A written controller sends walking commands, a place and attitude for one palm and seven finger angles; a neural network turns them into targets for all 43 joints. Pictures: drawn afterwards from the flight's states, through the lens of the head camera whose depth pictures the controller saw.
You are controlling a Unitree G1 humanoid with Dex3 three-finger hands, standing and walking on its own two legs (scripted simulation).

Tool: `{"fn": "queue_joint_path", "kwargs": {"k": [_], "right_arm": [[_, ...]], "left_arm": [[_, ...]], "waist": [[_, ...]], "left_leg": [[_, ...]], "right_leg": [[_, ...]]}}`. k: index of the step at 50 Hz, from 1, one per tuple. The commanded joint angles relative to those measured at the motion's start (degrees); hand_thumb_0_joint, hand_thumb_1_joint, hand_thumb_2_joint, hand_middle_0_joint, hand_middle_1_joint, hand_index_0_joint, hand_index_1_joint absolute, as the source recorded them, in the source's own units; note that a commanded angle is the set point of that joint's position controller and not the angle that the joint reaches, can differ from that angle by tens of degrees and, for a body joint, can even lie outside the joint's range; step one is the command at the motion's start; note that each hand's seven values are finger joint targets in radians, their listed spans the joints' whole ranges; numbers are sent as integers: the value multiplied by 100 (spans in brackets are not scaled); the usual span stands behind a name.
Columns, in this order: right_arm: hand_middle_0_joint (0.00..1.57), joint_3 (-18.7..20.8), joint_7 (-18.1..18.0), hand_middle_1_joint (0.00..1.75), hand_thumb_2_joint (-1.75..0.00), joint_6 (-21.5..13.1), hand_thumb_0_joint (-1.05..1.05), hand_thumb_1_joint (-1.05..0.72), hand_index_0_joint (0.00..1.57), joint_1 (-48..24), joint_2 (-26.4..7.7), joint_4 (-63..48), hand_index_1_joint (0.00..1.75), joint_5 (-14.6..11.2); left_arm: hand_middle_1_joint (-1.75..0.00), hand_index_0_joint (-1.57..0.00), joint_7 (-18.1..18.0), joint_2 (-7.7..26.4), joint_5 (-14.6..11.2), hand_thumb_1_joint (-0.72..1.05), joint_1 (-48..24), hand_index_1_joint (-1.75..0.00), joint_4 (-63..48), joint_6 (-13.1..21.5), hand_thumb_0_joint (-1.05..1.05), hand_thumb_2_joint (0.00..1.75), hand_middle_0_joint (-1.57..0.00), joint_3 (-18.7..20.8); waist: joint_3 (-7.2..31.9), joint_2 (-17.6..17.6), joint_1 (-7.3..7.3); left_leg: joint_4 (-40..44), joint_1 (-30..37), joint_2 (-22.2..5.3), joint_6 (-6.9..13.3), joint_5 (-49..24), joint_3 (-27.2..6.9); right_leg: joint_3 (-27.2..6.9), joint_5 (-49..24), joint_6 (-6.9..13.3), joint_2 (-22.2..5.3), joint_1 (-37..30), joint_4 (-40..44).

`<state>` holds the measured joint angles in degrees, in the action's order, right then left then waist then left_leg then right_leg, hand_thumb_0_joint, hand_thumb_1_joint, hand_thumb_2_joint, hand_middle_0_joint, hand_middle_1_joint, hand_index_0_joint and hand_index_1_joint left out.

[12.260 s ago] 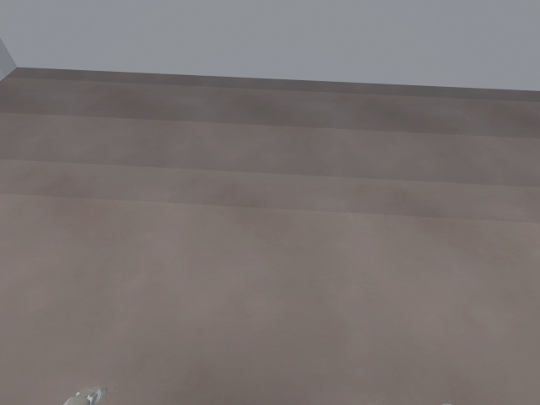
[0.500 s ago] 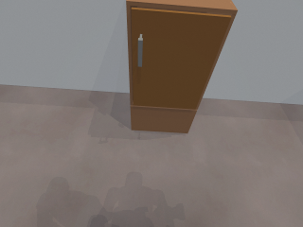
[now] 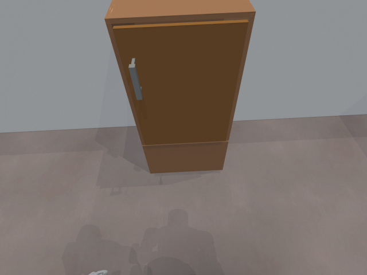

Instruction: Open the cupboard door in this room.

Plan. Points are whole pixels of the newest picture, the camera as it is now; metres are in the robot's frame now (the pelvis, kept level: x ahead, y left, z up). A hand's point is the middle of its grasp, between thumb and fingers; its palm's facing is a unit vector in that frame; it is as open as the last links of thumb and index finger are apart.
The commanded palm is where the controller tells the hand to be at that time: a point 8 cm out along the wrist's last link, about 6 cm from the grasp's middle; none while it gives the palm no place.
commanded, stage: take the last steps up to it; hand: left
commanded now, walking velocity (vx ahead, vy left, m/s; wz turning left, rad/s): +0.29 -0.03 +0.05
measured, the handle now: (136, 79) +0.73 +0.19 -0.01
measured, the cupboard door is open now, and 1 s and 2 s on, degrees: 0 0 0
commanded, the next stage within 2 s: come to a stop and stand still in 0.32 s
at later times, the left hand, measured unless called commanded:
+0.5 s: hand out of the picture +0.11 +0.18 -0.18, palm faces +0.09 -0.99 -0.14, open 7.3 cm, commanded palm none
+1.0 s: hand (134, 227) +0.26 +0.15 -0.14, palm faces +0.04 -0.95 -0.31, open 7.3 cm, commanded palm none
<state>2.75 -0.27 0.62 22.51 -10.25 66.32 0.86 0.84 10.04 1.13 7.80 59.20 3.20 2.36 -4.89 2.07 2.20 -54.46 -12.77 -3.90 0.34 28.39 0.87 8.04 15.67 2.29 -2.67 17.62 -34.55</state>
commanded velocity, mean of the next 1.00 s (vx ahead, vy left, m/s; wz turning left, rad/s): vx -0.01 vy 0.03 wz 0.02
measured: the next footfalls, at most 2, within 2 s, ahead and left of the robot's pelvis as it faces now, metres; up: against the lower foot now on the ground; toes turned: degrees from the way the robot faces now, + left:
left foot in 0.40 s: +0.26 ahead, +0.12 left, +0.00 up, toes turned +10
right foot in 0.82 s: +0.26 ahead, -0.15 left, +0.00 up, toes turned -4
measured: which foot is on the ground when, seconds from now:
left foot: up 0.00-0.38, down 0.40-0.82, up 0.84-1.00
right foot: down 0.00-0.40, up 0.42-0.80, down 0.82-1.00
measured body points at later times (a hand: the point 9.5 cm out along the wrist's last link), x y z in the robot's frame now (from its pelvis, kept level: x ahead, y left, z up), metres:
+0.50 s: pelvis +0.17 +0.02 +0.00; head +0.20 +0.04 +0.45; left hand +0.11 +0.23 -0.17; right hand +0.28 -0.19 -0.14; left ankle +0.22 +0.11 -0.73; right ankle +0.07 -0.09 -0.67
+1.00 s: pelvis +0.18 -0.05 +0.01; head +0.22 -0.10 +0.45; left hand +0.25 +0.20 -0.12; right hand +0.24 -0.30 -0.17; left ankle +0.15 +0.10 -0.64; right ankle +0.22 -0.14 -0.73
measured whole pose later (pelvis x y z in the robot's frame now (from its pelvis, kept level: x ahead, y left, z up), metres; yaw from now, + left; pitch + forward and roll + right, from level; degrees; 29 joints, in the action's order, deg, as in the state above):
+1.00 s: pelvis +0.18 -0.05 +0.01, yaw +1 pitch -1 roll +3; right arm 4.7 -0.3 4.8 9.4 -14.0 58.9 1.2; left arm -1.9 8.9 1.5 9.0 56.5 -0.7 1.5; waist -6.1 3.6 0.2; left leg -63.6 -24.6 1.0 -2.7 24.5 -0.7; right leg 4.3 13.6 2.1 -3.6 16.8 -31.8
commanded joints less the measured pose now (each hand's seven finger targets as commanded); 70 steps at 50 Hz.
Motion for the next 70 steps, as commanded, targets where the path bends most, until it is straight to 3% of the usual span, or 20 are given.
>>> {"fn": "queue_joint_path", "kwargs": {"k": [1,5,14,18,19,20,21,24,26,32,39,40,41,42,49,62,65,67,68,70], "right_arm": [[20,121,41,30,-90,-214,0,-90,20,-567,-334,-694,30,55],[20,106,81,30,-90,-93,0,-90,20,-298,-166,-617,30,86],[20,10,172,30,-90,-247,0,-90,20,-1528,-106,-991,30,26],[20,51,64,30,-90,-346,0,-90,20,-497,-373,-640,30,67],[20,152,5,30,-90,-403,0,-90,20,149,-837,-504,30,131],[20,242,-39,30,-90,-358,0,-90,20,559,-1309,-398,30,98],[20,204,-97,30,-90,-314,0,-90,20,398,-1284,-382,30,50],[20,-15,-189,30,-90,-327,0,-90,20,-850,-559,-713,30,30],[20,-41,-229,30,-90,-315,0,-90,20,-1121,-573,-706,30,-10],[20,185,-256,30,-90,-114,0,-90,20,-1156,-826,-817,30,14],[20,329,-135,30,-90,47,0,-90,20,-1450,-961,-996,30,46],[20,309,-95,30,-90,58,0,-90,20,-1263,-750,-993,30,7],[20,234,-50,30,-90,70,0,-90,20,-1028,-344,-1083,30,-33],[20,230,-65,30,-90,176,0,-90,20,-1157,-404,-1180,30,-48],[20,234,18,30,-90,346,0,-90,20,-1053,-695,-1024,30,49],[20,59,63,30,-90,130,0,-90,20,-725,-472,-984,30,-12],[20,-25,-18,30,-90,-19,0,-90,20,178,-378,-636,30,-16],[20,59,-82,30,-90,-106,0,-90,20,85,-968,-709,30,60],[20,51,-108,30,-90,-80,0,-90,20,-408,-1151,-865,30,72],[20,-32,-171,30,-90,-117,0,-90,20,-789,-843,-842,30,61]], "left_arm": [[-30,-20,-152,747,-29,90,894,-30,58,13,0,90,-20,153],[-30,-20,-173,484,4,90,916,-30,116,119,0,90,-20,59],[-30,-20,-199,687,14,90,1482,-30,477,144,0,90,-20,64],[-30,-20,-221,609,-35,90,1419,-30,534,65,0,90,-20,41],[-30,-20,-203,411,-68,90,1615,-30,445,46,0,90,-20,21],[-30,-20,-171,190,-101,90,1682,-30,327,60,0,90,-20,-36],[-30,-20,-223,293,-55,90,1494,-30,277,-1,0,90,-20,-30],[-30,-20,-214,88,-51,90,1183,-30,374,-152,0,90,-20,-48],[-30,-20,-236,-1,-63,90,1519,-30,464,-306,0,90,-20,-68],[-30,-20,-249,302,28,90,1150,-30,-1,-572,0,90,-20,103],[-30,-20,-241,467,8,90,1191,-30,-231,-442,0,90,-20,153],[-30,-20,-255,736,52,90,1183,-30,-242,-372,0,90,-20,175],[-30,-20,-296,1239,113,90,1037,-30,-330,-310,0,90,-20,232],[-30,-20,-275,1378,56,90,1070,-30,-420,-315,0,90,-20,207],[-30,-20,-370,1128,4,90,601,-30,-517,-274,0,90,-20,232],[-30,-20,-258,1281,105,90,700,-30,-371,-341,0,90,-20,289],[-30,-20,-251,1043,-1,90,488,-30,-252,-392,0,90,-20,205],[-30,-20,-198,359,-79,90,683,-30,-262,-405,0,90,-20,37],[-30,-20,-174,337,-37,90,592,-30,-266,-417,0,90,-20,35],[-30,-20,-131,452,46,90,579,-30,-52,-498,0,90,-20,91]], "waist": [[130,-494,-350],[52,-858,-96],[-77,-879,-363],[365,-338,180],[960,553,340],[1242,1542,358],[1302,1418,315],[344,194,-173],[595,186,-350],[606,539,-274],[758,714,-483],[768,-70,-464],[744,-1620,-367],[651,-1436,-510],[692,-1153,-410],[550,-1467,-462],[733,-973,-50],[288,1014,-84],[-146,1105,-186],[-666,1091,-307]], "left_leg": [[-1429,-2034,-388,33,-939,-107],[-667,-1738,-394,-181,-1351,158],[1456,-1507,-178,-92,-1451,545],[2683,614,68,60,-2299,646],[2863,1828,-884,456,-3363,-479],[3311,2341,-2081,1107,-4318,-1922],[3595,1943,-2222,1238,-3773,-2019],[3752,263,-1661,986,-4826,-902],[3652,361,-1430,884,-5428,-288],[3397,366,-1480,965,-5657,-154],[2634,88,-1104,489,-3886,2],[2094,-174,-664,164,-2737,237],[1170,-1009,130,-172,-475,645],[408,-876,286,-179,738,104],[-1392,-1649,309,-372,-675,-496],[1797,-256,308,-201,-281,211],[3552,1294,363,-96,-1184,319],[4742,553,-1215,312,487,-1641],[5101,-352,-1591,586,1174,-2184],[5256,-862,-1210,466,791,-1708]], "right_leg": [[-1862,545,614,-1624,-903,2448],[-939,-692,538,-1255,-520,2503],[-680,-2452,615,-1319,-1373,2014],[-282,-2881,249,-905,-848,341],[12,-1593,-49,-382,36,-965],[126,1796,-210,170,963,-2403],[-445,2110,-165,55,1094,-3124],[-866,1215,-370,-454,648,-2508],[-754,954,-478,-375,269,-1834],[-626,783,-472,-149,519,-1856],[-387,-455,-389,-89,-542,424],[-682,-1425,-370,-407,-876,1123],[-2157,-2910,62,-1646,-1121,1423],[-2373,-3778,681,-2298,-534,1528],[-1736,-2818,551,-1642,-979,1445],[-1910,891,484,-1283,-478,2464],[-1387,1318,6,-743,362,2003],[-575,873,-340,18,882,310],[-516,906,-358,90,821,-184],[-837,514,-380,58,672,-1079]]}}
